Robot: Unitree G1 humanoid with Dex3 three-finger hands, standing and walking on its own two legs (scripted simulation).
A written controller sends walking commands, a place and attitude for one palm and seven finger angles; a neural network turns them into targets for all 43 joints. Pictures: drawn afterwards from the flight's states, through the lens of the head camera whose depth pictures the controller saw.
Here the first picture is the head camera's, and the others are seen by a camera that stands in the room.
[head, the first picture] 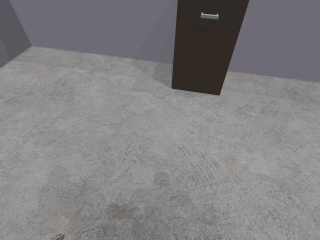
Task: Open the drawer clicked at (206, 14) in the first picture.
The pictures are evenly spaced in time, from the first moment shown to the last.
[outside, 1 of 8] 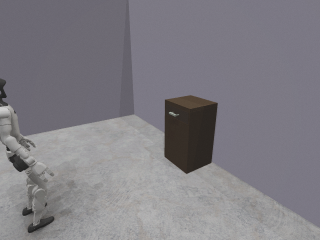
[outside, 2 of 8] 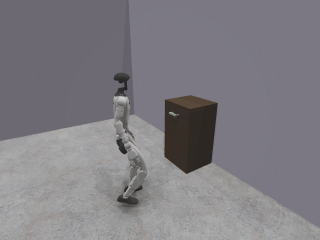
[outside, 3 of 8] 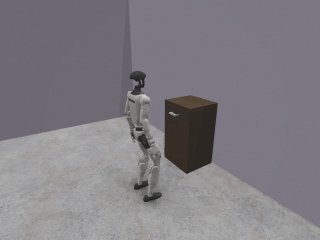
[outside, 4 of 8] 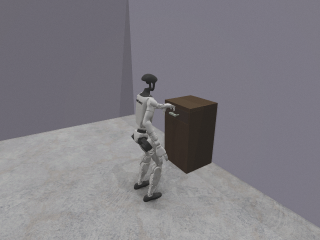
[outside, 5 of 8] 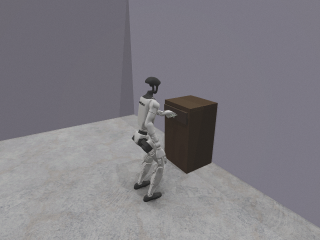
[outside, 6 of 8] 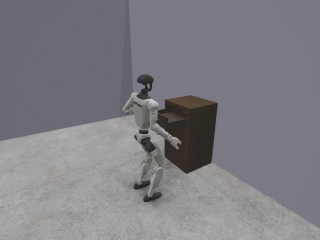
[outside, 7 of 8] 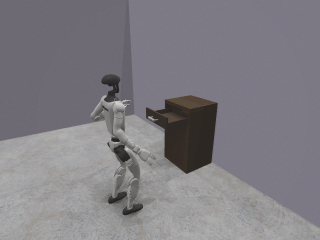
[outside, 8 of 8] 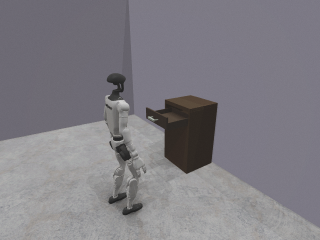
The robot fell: no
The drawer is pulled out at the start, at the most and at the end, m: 0.00 0.30 0.30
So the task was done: yes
